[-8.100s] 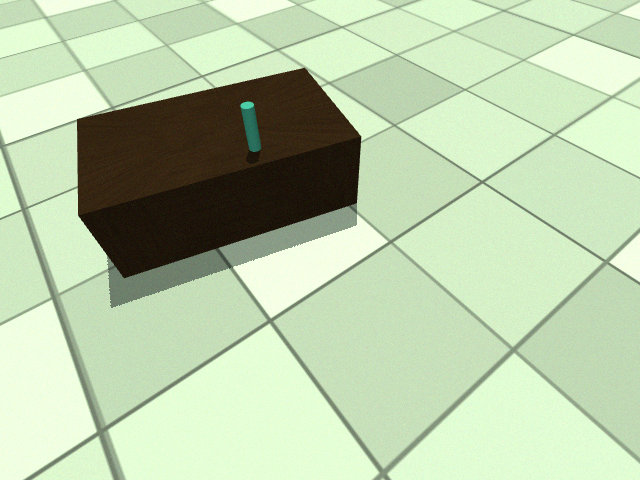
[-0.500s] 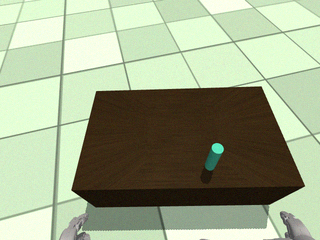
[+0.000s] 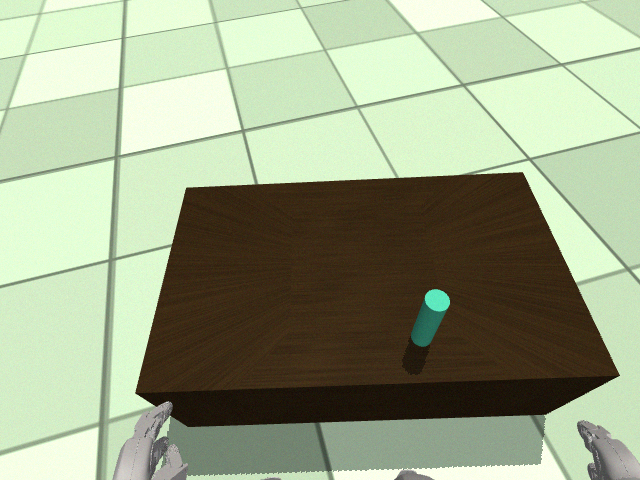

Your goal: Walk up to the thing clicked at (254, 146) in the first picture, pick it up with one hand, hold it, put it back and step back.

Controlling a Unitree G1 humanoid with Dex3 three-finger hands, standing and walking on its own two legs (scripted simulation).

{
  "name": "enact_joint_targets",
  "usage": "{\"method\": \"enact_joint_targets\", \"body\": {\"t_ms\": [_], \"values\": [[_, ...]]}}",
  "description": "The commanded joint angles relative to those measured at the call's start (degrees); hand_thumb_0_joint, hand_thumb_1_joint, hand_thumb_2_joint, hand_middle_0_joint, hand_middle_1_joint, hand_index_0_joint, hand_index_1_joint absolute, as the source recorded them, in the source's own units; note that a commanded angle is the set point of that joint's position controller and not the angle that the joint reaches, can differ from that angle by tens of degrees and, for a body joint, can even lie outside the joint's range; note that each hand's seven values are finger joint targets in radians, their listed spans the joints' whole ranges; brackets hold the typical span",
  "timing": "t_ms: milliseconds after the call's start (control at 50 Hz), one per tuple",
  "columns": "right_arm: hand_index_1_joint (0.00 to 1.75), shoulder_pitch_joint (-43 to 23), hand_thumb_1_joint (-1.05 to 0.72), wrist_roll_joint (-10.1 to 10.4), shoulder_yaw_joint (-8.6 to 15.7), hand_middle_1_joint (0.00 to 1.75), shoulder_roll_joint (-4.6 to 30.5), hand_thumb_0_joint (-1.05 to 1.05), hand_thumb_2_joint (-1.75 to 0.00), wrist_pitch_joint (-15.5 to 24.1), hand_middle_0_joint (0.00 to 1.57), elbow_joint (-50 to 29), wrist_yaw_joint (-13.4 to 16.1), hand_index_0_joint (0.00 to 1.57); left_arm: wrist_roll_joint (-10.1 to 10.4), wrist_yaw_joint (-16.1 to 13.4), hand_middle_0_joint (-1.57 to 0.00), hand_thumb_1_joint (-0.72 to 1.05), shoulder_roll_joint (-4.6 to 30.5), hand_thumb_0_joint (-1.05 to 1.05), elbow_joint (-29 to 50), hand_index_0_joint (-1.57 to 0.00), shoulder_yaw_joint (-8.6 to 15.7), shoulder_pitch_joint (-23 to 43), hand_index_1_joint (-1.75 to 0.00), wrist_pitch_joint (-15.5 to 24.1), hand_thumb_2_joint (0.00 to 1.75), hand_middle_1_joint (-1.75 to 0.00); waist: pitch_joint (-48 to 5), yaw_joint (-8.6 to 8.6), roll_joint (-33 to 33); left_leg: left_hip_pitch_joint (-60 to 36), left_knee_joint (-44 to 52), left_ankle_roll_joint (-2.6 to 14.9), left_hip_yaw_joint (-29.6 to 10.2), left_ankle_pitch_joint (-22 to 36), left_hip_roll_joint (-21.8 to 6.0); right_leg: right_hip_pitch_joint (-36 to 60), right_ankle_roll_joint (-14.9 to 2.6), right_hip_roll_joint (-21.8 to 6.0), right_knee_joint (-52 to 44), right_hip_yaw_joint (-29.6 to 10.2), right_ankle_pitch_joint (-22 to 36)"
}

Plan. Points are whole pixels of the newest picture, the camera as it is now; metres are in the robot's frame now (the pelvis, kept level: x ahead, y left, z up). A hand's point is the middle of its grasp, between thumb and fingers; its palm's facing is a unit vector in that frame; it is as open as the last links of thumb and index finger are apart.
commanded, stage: go down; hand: right
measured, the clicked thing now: (428, 320) +0.44 -0.17 -0.29
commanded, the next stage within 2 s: approach in 1.98 s
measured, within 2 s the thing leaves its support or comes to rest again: neither
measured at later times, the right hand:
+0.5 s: hand out of the picture +0.13 -0.27 -0.10, palm faces +0.04 +0.95 -0.32, open 17.4 cm
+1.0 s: hand (595, 400) +0.23 -0.31 -0.06, palm faces +0.14 +0.96 -0.24, open 17.3 cm
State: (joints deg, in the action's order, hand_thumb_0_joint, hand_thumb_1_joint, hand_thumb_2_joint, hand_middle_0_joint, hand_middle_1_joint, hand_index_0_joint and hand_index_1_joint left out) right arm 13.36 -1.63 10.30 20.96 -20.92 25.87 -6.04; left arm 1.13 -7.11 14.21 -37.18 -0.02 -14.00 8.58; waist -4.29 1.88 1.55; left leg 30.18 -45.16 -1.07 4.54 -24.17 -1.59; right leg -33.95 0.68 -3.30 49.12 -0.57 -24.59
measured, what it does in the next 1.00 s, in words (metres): stands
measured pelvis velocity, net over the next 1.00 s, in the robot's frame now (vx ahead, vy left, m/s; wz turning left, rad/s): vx -0.03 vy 0.00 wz -0.01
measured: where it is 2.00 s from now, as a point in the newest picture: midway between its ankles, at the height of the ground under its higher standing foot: outside the picture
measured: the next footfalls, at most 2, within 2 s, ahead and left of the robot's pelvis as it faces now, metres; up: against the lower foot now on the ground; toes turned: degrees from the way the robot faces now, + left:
none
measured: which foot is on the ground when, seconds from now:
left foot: down 0.00-1.00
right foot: down 0.00-1.00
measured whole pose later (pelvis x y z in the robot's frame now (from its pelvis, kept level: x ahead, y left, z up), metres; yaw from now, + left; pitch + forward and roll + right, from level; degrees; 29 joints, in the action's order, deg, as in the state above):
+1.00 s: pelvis -0.03 +0.00 -0.02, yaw +0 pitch +10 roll +3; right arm -1.8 3.8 19.8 29.7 -18.2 30.6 -14.0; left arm 0.5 -11.7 14.4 -39.4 -2.2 -14.3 14.4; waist -4.7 3.2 1.7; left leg 36.7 -51.4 -0.7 5.8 -24.9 -1.2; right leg -41.4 0.9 -3.7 56.2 -2.4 -25.3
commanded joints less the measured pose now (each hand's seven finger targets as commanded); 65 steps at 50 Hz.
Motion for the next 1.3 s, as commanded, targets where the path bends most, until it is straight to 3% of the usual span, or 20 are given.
{"method": "enact_joint_targets", "body": {"t_ms": [0, 60, 80, 120, 200, 220, 320, 340, 480, 580, 640, 740, 800, 860, 940, 1040, 1080, 1140, 1200, 1280], "values": [[0.05, 0.66, 0.56, -0.24, 5.84, 0.05, 13.13, 0.00, -0.04, 0.30, 0.04, -10.70, 0.67, 0.04, -0.15, -1.25, -0.20, 0.88, 8.75, 0.00, 8.00, -0.19, 3.26, 0.66, -0.30, 3.08, 0.91, -0.30, -11.44, 0.12, 2.56, -2.36, 3.72, 1.13, -0.32, 18.39, 2.00, 7.53, -1.40, 2.13, -4.24, -0.39, 20.65], [0.05, 0.83, 0.55, 0.04, 5.68, 0.05, 12.87, 0.00, -0.04, -0.42, 0.04, -14.07, 0.64, 0.04, -0.05, -1.82, -0.19, 0.89, 8.41, 0.00, 8.51, -0.19, 3.06, 0.66, -0.30, 3.74, 0.91, -0.30, -9.78, 0.14, 2.92, -0.46, 3.55, 1.09, -0.20, 15.06, 2.05, 5.56, -1.38, 2.19, -4.17, -0.45, 16.55], [0.05, 1.88, 0.53, 0.11, 6.87, 0.05, 13.84, 0.00, -0.04, -0.36, 0.05, -15.52, 0.87, 0.04, -0.10, -2.03, -0.20, 0.89, 8.32, 0.00, 8.58, -0.19, 3.23, 0.20, -0.31, 3.83, 0.91, -0.30, -12.06, -0.21, 3.67, -1.59, 3.04, 1.19, -0.29, 16.59, 1.84, 6.28, -1.32, 2.29, -3.54, -0.42, 18.19], [0.05, 4.46, 0.53, 0.14, 4.62, 0.05, 11.23, 0.00, -0.05, -1.40, 0.04, -13.35, 0.59, 0.04, 0.03, -2.26, -0.20, 0.89, 8.40, 0.00, 8.80, -0.19, 3.17, 0.40, -0.30, 4.12, 0.91, -0.30, -10.31, 0.46, 1.97, -0.27, 2.84, 1.14, 0.09, 15.47, 2.10, 5.16, -1.38, 2.16, -3.32, -0.73, 17.36], [0.05, 2.67, 0.52, 0.44, 7.15, 0.05, 14.72, 0.00, -0.05, -1.81, 0.04, -19.11, 0.80, 0.04, 0.03, -2.75, -0.20, 0.89, 8.71, 0.00, 9.38, -0.19, 3.17, 0.27, -0.30, 4.60, 0.90, -0.30, -11.30, -0.12, 4.92, 0.76, 1.91, 1.50, 0.29, 14.04, 2.18, 4.93, -1.02, 1.96, -3.26, -1.20, 16.94], [0.05, 4.56, 0.53, 0.55, 5.82, 0.05, 12.77, 0.00, -0.04, -2.16, 0.05, -17.32, 0.57, 0.05, -0.04, -2.95, -0.20, 0.89, 8.55, 0.00, 9.10, -0.19, 3.09, -0.01, -0.30, 4.72, 0.90, -0.30, -10.40, 0.19, 3.45, 0.88, 1.71, 1.37, 0.51, 13.83, 2.25, 4.49, -1.15, 1.88, -3.03, -1.41, 16.68], [0.05, 5.56, 0.53, 0.83, 6.45, 0.05, 13.41, 0.00, -0.05, -3.05, 0.05, -19.85, 0.56, 0.05, -0.12, -3.50, -0.20, 0.89, 8.35, 0.00, 9.59, -0.19, 2.87, -0.01, -0.30, 5.44, 0.90, -0.30, -11.00, 0.08, 3.91, 1.29, 1.57, 1.42, 0.29, 13.69, 2.15, 4.08, -1.26, 2.10, -2.10, -1.24, 15.92], [0.05, 5.66, 0.51, 0.93, 5.57, 0.05, 12.44, 0.00, -0.04, -3.24, 0.05, -19.73, 0.45, 0.05, 0.00, -3.58, -0.20, 0.90, 8.45, 0.00, 9.51, -0.19, 2.96, -0.04, -0.30, 5.67, 0.90, -0.30, -11.03, 0.85, 3.10, 1.79, 1.64, 1.32, 0.39, 13.23, 2.29, 3.97, -1.40, 2.05, -2.22, -1.44, 15.39], [0.05, 6.82, 0.53, 1.40, 6.51, 0.05, 12.88, 0.00, -0.04, -3.93, 0.05, -21.08, 0.60, 0.05, -0.16, -4.06, -0.20, 0.89, 8.07, 0.00, 9.80, -0.19, 2.52, 0.53, -0.30, 6.78, 0.90, -0.30, -9.80, -0.14, 3.95, 2.60, 1.11, 1.53, 0.84, 9.96, 2.33, 2.30, -1.15, 1.91, -2.64, -1.94, 12.32], [0.05, 6.91, 0.52, 1.53, 6.23, 0.05, 12.62, 0.00, -0.05, -4.01, 0.05, -22.09, 0.31, 0.05, -0.18, -4.49, -0.20, 0.89, 8.14, 0.00, 10.08, -0.19, 2.53, 0.79, -0.30, 7.43, 0.90, -0.30, -10.04, 0.24, 3.78, 2.85, 1.36, 1.44, 0.75, 9.22, 2.41, 2.43, -1.23, 2.07, -2.65, -1.76, 11.14], [0.06, 1.46, 0.52, 1.62, 8.13, 0.06, 15.23, 0.00, -0.06, -3.25, 0.04, -23.35, 0.48, 0.04, -0.28, -4.85, -0.20, 0.89, 8.16, 0.00, 9.76, -0.20, 2.23, 0.85, -0.30, 7.79, 0.89, -0.30, -9.39, 0.84, 4.06, 4.42, 1.31, 1.33, 0.39, 7.44, 2.28, 1.34, -1.34, 1.93, -2.26, -1.83, 8.72], [0.05, -10.95, 0.53, 2.95, 10.29, 0.05, 18.63, 0.00, -0.05, 0.09, 0.05, -23.04, -0.44, 0.05, -0.46, -5.58, -0.20, 0.89, 8.60, 0.00, 8.53, -0.20, 1.70, 1.26, -0.30, 9.04, 0.90, -0.30, -8.45, 2.10, 6.14, 6.52, 1.85, 1.42, -0.19, 2.13, 2.23, 1.68, -1.30, 1.59, -3.64, -2.62, 2.19], [0.05, -14.86, 0.55, 4.25, 12.86, 0.05, 21.12, 0.00, -0.04, 1.97, 0.05, -16.65, -1.97, 0.05, -0.53, -6.05, -0.20, 0.89, 9.09, 0.00, 5.86, -0.20, 1.67, 0.09, -0.30, 9.32, 0.89, -0.30, -9.86, 1.64, 5.59, 5.09, 1.45, 1.33, -0.33, 5.21, 1.94, 2.14, -1.27, 1.61, -3.01, -2.51, 5.59], [0.05, -18.97, 0.54, 4.65, 14.16, 0.05, 22.98, 0.00, -0.04, 3.59, 0.05, -8.59, -4.77, 0.05, -0.63, -6.14, -0.20, 0.89, 9.94, 0.00, 4.72, -0.20, 1.81, -0.38, -0.30, 8.88, 0.89, -0.30, -11.02, 1.97, 5.82, 4.78, 1.28, 1.54, -0.39, 7.01, 1.94, 2.62, -1.25, 1.49, -2.68, -2.34, 7.71], [0.05, -21.44, 0.52, 5.43, 15.50, 0.05, 24.00, 0.00, -0.04, 5.83, 0.06, 0.30, -9.20, 0.05, -0.78, -5.41, -0.20, 0.88, 10.53, 0.00, 3.80, -0.19, 2.09, -1.39, -0.30, 7.97, 0.90, -0.30, -10.92, 0.79, 4.79, 2.99, 1.80, 1.53, -0.59, 8.98, 1.64, 1.49, -1.55, 1.65, -2.59, -1.82, 9.86], [0.05, -26.57, 0.50, 5.38, 18.51, 0.05, 28.42, 0.00, -0.06, 11.90, 0.05, 6.68, -13.38, 0.05, -1.11, -3.99, -0.20, 0.88, 10.87, 0.00, 3.36, -0.19, 2.71, -3.19, -0.30, 6.71, 0.90, -0.29, -12.44, 0.00, 4.55, 2.84, 0.50, 1.93, -0.74, 12.65, 1.78, 1.91, -1.63, 1.43, -2.38, -1.75, 14.20], [0.05, -29.88, 0.51, 5.41, 18.62, 0.05, 28.44, 0.00, -0.06, 14.77, 0.05, 8.78, -14.85, 0.04, -1.45, -3.53, -0.20, 0.88, 11.24, 0.00, 3.18, -0.19, 3.16, -4.46, -0.30, 6.11, 0.90, -0.29, -14.02, 0.73, 4.40, 3.31, -0.78, 2.03, -0.80, 15.24, 1.77, 2.58, -1.71, 1.20, -1.38, -1.76, 17.26], [0.06, -32.15, 0.54, 5.55, 20.17, 0.06, 30.32, 0.00, -0.07, 18.89, 0.04, 11.72, -16.23, 0.04, -1.58, -2.58, -0.20, 0.88, 11.41, 0.00, 3.50, -0.19, 3.34, -5.16, -0.30, 5.32, 0.90, -0.29, -14.51, 0.00, 5.32, 4.29, -1.52, 2.29, -1.03, 14.12, 1.76, 1.54, -1.77, 1.13, -1.09, -1.69, 16.53], [0.06, -37.55, 0.56, 5.55, 21.58, 0.06, 33.02, 0.00, -0.07, 23.31, 0.04, 13.51, -17.43, 0.04, -1.63, -2.15, -0.20, 0.88, 12.07, 0.00, 3.62, -0.19, 3.59, -6.46, -0.30, 4.74, 0.91, -0.29, -17.80, 0.77, 5.07, 4.63, -2.17, 2.24, -1.87, 14.76, 1.57, 1.87, -2.05, 1.28, 0.08, -1.39, 16.68], [0.05, -42.73, 0.56, 5.94, 22.45, 0.05, 35.42, 0.00, -0.06, 27.14, 0.04, 16.88, -18.60, 0.04, -1.63, -1.59, -0.19, 0.90, 13.51, 0.00, 2.98, -0.19, 3.67, -7.22, -0.30, 4.00, 0.90, -0.30, -16.75, 0.65, 7.35, 7.57, -1.74, 2.64, -1.64, 9.47, 1.92, 1.59, -1.75, 1.08, -1.44, -1.83, 11.25]]}}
